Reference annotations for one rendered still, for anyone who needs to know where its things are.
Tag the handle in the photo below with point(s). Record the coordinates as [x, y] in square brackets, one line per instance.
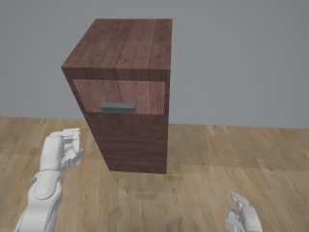
[118, 107]

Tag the right robot hand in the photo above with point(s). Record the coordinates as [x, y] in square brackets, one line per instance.
[245, 220]

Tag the robot left forearm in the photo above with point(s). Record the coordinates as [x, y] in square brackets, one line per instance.
[44, 198]

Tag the drawer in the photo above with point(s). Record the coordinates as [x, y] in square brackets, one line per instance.
[149, 95]

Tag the left robot hand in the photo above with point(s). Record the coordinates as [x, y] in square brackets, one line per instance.
[57, 156]

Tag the cabinet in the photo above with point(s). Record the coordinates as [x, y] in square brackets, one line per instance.
[126, 49]

